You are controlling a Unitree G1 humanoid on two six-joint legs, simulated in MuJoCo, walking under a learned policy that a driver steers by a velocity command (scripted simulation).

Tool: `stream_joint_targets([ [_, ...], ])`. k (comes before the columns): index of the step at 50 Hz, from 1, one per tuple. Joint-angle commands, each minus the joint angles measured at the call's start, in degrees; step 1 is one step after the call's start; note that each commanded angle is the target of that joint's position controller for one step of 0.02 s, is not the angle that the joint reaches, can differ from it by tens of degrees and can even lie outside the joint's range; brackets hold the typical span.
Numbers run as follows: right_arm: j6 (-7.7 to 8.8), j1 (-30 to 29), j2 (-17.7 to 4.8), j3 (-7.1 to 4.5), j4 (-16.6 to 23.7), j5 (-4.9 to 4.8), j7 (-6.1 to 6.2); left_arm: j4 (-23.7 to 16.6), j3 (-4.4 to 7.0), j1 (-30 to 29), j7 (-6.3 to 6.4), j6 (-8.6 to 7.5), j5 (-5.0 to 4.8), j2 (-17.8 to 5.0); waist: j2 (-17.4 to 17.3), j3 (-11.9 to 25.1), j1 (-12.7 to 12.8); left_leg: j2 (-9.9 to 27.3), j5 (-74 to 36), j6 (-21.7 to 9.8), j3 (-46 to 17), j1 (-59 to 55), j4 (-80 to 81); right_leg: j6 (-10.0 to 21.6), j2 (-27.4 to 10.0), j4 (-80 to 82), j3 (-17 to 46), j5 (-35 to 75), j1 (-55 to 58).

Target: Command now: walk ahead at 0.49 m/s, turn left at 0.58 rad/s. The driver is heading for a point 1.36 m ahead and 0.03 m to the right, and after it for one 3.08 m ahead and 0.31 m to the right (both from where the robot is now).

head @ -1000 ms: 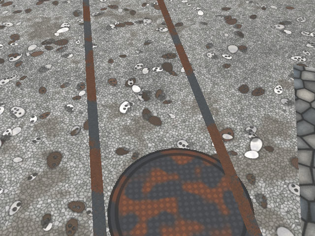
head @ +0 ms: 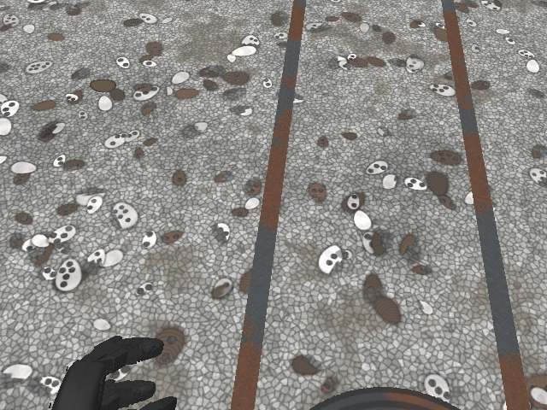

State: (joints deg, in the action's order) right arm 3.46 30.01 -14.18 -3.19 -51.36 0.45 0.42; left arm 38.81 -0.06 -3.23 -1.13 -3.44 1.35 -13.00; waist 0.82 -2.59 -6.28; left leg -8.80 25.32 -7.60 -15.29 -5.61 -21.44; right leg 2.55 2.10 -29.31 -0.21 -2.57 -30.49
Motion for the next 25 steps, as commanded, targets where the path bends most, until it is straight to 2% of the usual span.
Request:
stream_joint_targets([
  [1,1.78,-4.9,-6.1,-1.21,6.1,-0.51,-0.70,1.9,4.74,26.6,2.93,-1.45,1.41,-14.3,2.6,18.1,15.1,7.3,-36.8,1.6,-0.3,20.0,-34.1,4.9,-14.5,2.3,14.5,-12.5,42.2],
  [2,0.85,4.5,-1.5,-0.33,6.4,-2.70,-0.34,1.2,5.43,23.9,2.72,-1.09,2.50,-17.2,15.6,23.5,8.9,-0.8,8.4,3.2,6.1,36.7,-50.7,13.2,-29.2,7.2,41.0,-13.9,52.6],
  [3,0.09,1.6,-7.5,-0.98,5.2,0.09,0.20,0.8,5.23,20.9,2.18,-0.49,0.96,-12.3,6.8,18.3,8.7,4.6,2.1,2.4,7.2,41.2,-54.0,12.8,-26.4,10.7,43.7,-23.1,44.6],
  [4,-0.21,-3.8,-7.9,-1.27,5.6,0.68,-0.31,0.4,4.14,16.9,2.00,-0.57,0.51,-7.7,1.9,10.0,8.1,6.6,-4.3,2.7,8.2,40.7,-52.5,11.1,-23.5,13.0,33.7,-23.3,35.4],
  [5,-0.42,-6.3,-7.0,-1.15,6.1,0.94,-0.78,1.0,3.60,15.3,1.68,-0.79,0.66,-5.6,-0.7,6.0,7.4,8.2,-6.8,3.0,9.0,39.8,-50.5,9.8,-20.9,14.8,26.6,-17.6,29.5],
  [7,-1.70,-7.1,-5.6,-1.05,6.5,1.84,-1.96,2.9,3.34,16.9,1.71,-1.56,0.37,-5.2,2.5,2.8,5.9,10.4,-7.3,3.5,9.9,37.6,-48.0,7.7,-17.3,17.3,16.7,-8.8,22.9],
  [10,-2.52,-9.5,-3.2,-0.42,7.8,2.20,-2.89,5.5,3.36,20.6,0.76,-3.50,-0.46,-5.3,3.2,2.2,5.3,10.8,-8.9,3.6,9.9,38.7,-45.0,8.6,-16.7,19.4,10.8,0.7,21.0],
  [12,-2.45,-13.2,-2.7,-0.06,9.1,2.25,-3.28,6.8,3.47,22.0,0.39,-3.99,-0.34,-5.8,3.3,1.1,5.5,11.0,-12.4,4.0,9.6,42.0,-41.4,9.1,-16.5,21.2,7.5,2.5,21.3],
  [14,-2.18,-17.3,-2.4,0.39,10.3,2.04,-3.49,8.0,3.36,23.2,0.11,-3.89,-0.18,-5.8,3.2,0.0,5.8,11.1,-16.8,4.5,10.5,43.5,-35.3,8.5,-15.1,21.9,3.7,4.7,21.7],
  [17,-1.55,-24.5,-1.3,1.60,12.2,1.85,-4.06,9.4,3.31,24.7,-0.11,-3.54,-0.65,-6.5,3.4,-0.5,7.0,11.3,-23.3,4.9,15.4,38.7,-23.1,7.0,-12.6,21.6,-1.6,8.4,20.2],
  [19,-1.29,-28.7,-1.4,2.06,13.2,1.69,-4.24,10.7,3.46,27.4,0.03,-3.18,-0.75,-7.8,3.5,-0.8,8.5,11.2,-23.5,4.8,18.2,36.3,-18.2,6.9,-13.3,21.2,-1.8,9.2,21.8],
  [21,-1.09,-31.0,-2.2,2.08,14.0,1.66,-3.88,12.3,3.57,29.9,0.23,-2.61,-0.58,-8.7,3.6,-1.4,9.1,11.0,-20.6,3.9,19.0,35.9,-14.9,6.9,-15.2,19.8,-1.0,11.6,26.0],
  [23,-0.80,-31.1,-2.9,1.94,14.0,1.95,-3.34,13.5,3.65,31.2,0.58,-1.76,-0.43,-9.5,4.2,-1.3,8.7,9.8,-15.6,2.5,19.9,34.0,-11.8,6.7,-16.4,16.1,-0.9,17.7,30.1],
  [24,-0.50,-28.5,-3.3,1.71,13.1,2.18,-3.01,14.1,3.65,31.3,0.75,-1.38,-0.49,-9.9,4.5,0.0,7.4,8.2,-13.8,1.6,20.6,29.8,-9.6,6.3,-16.3,11.7,-1.6,24.7,31.1],
  [25,0.08,-21.8,-4.0,1.19,10.7,2.58,-2.58,14.6,3.50,31.4,0.86,-0.97,-0.78,-9.8,3.2,3.5,4.2,6.5,-15.1,0.3,21.2,20.9,-5.3,5.3,-14.7,3.1,-3.6,29.8,30.4],
])
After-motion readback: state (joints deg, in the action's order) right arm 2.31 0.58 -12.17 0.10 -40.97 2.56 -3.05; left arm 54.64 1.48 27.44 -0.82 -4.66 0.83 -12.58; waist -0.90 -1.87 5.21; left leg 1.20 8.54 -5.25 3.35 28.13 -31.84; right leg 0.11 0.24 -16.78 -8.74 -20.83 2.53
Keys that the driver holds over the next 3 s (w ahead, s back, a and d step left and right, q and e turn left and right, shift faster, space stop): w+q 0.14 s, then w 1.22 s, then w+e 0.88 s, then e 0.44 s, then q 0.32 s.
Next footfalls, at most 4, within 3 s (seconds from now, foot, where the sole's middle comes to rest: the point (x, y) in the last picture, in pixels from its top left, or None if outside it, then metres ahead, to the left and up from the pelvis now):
0.02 right None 0.19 -0.10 -0.76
0.52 left None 0.40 0.15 -0.76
1.06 right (240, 295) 0.74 0.03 -0.76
1.60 left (154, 222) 1.00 0.26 -0.76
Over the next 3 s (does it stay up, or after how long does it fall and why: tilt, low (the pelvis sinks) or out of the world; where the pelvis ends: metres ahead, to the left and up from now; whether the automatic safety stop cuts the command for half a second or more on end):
stays up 1.36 0.06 0.02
